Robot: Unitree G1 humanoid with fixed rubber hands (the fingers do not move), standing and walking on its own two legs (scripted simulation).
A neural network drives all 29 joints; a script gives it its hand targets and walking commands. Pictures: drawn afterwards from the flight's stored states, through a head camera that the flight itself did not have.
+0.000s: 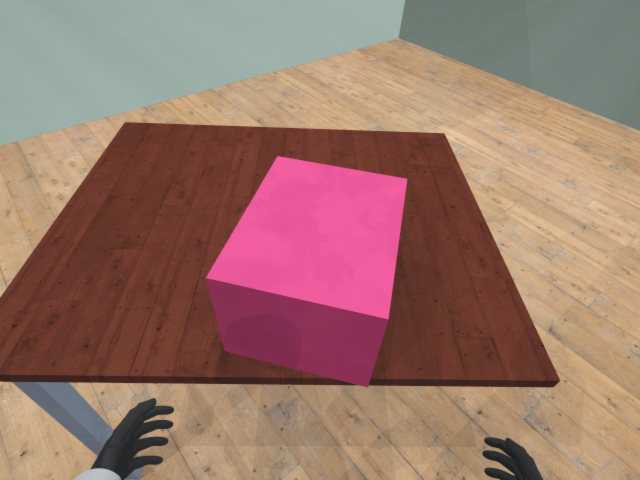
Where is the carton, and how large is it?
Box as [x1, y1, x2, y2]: [206, 156, 406, 386]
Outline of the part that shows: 277,156 206,277 224,350 367,386 388,319 406,179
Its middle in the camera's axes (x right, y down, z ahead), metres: +0.00 +0.04 +0.62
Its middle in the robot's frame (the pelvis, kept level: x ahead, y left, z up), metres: +0.45 +0.03 +0.01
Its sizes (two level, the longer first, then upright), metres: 0.282 0.225 0.179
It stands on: a table, 0.70 m high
